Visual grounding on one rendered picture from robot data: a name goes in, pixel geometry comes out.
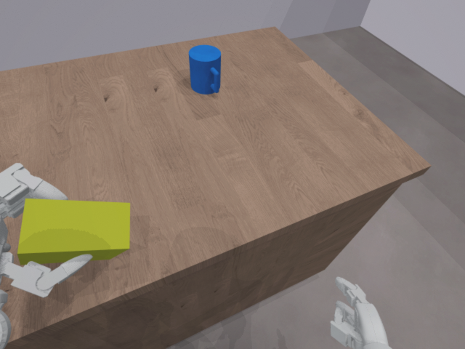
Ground robot right hand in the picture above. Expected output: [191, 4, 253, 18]
[331, 277, 389, 349]

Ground robot left hand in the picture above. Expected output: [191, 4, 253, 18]
[0, 163, 93, 298]

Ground sponge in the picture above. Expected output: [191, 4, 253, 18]
[17, 198, 130, 265]

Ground table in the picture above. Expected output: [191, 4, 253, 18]
[0, 27, 432, 349]

